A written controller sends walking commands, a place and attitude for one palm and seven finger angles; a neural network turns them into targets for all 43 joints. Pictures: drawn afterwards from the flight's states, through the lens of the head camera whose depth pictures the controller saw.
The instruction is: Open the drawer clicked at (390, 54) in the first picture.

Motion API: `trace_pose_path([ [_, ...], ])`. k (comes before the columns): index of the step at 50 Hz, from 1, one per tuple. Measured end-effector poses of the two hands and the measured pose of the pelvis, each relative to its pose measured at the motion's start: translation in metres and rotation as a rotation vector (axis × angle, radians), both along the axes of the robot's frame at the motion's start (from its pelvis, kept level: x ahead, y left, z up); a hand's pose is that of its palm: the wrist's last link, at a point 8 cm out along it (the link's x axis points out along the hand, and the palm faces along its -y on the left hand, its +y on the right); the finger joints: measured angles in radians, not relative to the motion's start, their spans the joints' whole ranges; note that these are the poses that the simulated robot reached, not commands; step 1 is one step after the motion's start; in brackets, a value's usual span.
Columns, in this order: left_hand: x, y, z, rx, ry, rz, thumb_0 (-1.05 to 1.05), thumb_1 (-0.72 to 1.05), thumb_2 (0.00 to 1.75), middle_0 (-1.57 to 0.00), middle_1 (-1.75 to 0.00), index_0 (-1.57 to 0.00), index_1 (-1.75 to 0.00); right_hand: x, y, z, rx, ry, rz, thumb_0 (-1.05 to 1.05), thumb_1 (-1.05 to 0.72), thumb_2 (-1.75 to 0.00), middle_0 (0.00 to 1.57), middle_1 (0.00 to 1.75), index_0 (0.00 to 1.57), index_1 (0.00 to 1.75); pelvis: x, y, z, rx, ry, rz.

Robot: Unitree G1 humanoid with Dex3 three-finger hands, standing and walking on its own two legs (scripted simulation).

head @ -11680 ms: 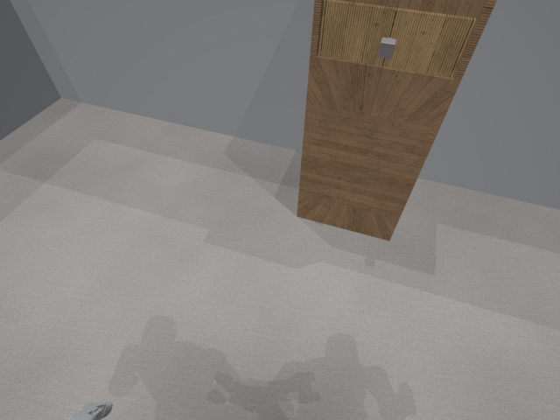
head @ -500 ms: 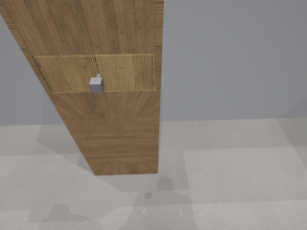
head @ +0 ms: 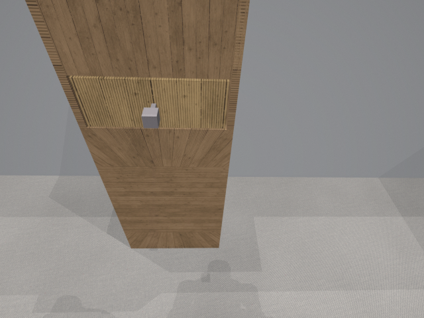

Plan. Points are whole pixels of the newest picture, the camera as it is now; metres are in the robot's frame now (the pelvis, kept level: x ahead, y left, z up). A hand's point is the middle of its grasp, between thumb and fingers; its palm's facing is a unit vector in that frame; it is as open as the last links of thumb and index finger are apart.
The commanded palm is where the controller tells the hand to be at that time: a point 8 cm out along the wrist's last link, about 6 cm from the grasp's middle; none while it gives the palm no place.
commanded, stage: look again from close up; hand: left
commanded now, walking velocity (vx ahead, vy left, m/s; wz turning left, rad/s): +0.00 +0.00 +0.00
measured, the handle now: (152, 113) +0.56 +0.19 +0.08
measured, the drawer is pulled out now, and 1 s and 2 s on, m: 0.00 0.00 0.00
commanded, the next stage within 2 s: shuffle to correct the standing spot in 0.16 s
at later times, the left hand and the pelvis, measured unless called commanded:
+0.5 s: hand out of the picture -0.04 +0.17 -0.18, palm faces +0.05 -0.99 -0.16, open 7.3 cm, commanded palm none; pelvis +0.00 +0.00 +0.00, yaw +2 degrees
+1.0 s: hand out of the picture +0.04 +0.13 -0.18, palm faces +0.09 -0.98 -0.19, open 7.3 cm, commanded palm none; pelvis +0.05 -0.03 +0.00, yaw +3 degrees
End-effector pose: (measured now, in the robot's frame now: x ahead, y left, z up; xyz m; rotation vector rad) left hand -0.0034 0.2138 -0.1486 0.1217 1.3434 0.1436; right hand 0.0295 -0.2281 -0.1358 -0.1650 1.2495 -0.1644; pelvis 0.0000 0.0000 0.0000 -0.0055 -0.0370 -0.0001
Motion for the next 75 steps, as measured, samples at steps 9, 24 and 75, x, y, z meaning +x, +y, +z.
trace_pose_path([
  [9,-0.005,0.027,0.005,0.023,-0.007,-0.003,0.0,0.91,0.9,-0.19,-0.3,-0.2,-0.29,-0.018,0.014,0.003,0.005,0.035,0.018,0.01,-0.92,-0.9,0.2,0.29,0.19,0.3,-0.008,0.012,0.003,0.003,0.013,0.006],
  [24,-0.037,0.011,0.002,-0.011,0.098,0.026,0.0,0.91,0.9,-0.19,-0.3,-0.2,-0.29,-0.048,0.017,-0.004,0.033,0.162,-0.007,0.01,-0.91,-0.9,0.2,0.29,0.2,0.3,0.0,0.007,0.001,0.012,0.035,0.026],
  [75,0.001,-0.015,0.008,-0.014,0.044,0.06,0.0,0.91,0.9,-0.19,-0.3,-0.2,-0.29,0.008,-0.008,0.003,0.016,0.112,0.053,0.01,-0.93,-0.9,0.2,0.29,0.19,0.3,0.02,-0.014,0.009,0.009,0.017,0.043],
])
